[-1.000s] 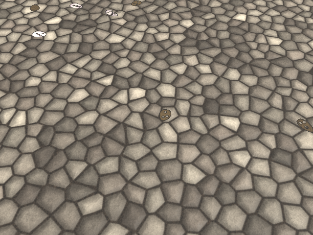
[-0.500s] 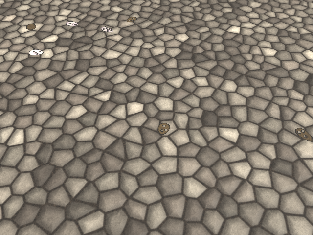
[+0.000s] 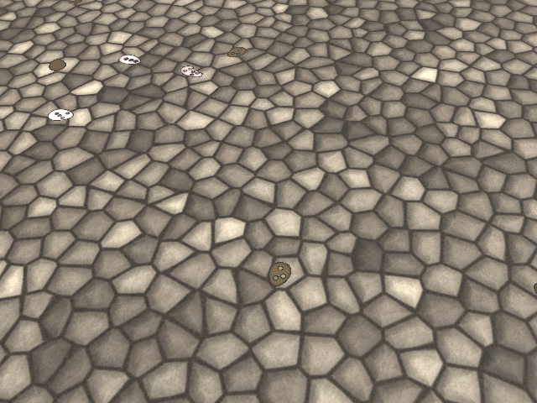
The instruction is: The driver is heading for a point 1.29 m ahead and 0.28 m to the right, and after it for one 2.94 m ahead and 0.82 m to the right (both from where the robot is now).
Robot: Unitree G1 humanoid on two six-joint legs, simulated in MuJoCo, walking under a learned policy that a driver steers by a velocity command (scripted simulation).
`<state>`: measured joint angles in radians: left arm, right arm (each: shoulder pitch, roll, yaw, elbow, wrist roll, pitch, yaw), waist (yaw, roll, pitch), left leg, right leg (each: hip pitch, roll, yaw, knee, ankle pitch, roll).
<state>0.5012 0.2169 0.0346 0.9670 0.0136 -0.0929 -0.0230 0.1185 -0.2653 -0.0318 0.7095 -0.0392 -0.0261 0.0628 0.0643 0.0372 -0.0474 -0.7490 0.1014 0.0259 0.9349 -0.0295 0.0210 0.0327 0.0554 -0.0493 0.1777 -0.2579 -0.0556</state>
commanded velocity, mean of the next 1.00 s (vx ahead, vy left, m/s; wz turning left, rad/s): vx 0.98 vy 0.00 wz -0.16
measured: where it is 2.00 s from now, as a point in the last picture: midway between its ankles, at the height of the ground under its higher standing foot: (367, 117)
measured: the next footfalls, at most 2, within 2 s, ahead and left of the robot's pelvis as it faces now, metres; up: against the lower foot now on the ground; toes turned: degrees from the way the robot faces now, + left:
left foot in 0.20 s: +0.37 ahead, +0.12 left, +0.00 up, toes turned +4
right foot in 0.66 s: +0.84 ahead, -0.05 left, +0.00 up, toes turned -3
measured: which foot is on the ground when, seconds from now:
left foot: up 0.00-0.18, down 0.20-0.68, up 0.70-1.00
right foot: down 0.00-0.22, up 0.24-0.64, down 0.66-1.00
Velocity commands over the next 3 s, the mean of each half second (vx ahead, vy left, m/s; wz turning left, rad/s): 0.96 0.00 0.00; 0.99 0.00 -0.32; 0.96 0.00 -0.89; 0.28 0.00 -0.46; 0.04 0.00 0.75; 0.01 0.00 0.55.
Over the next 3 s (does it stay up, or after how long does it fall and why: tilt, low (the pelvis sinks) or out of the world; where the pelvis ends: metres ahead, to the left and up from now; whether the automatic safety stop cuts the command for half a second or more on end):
stays up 1.70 -0.25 0.00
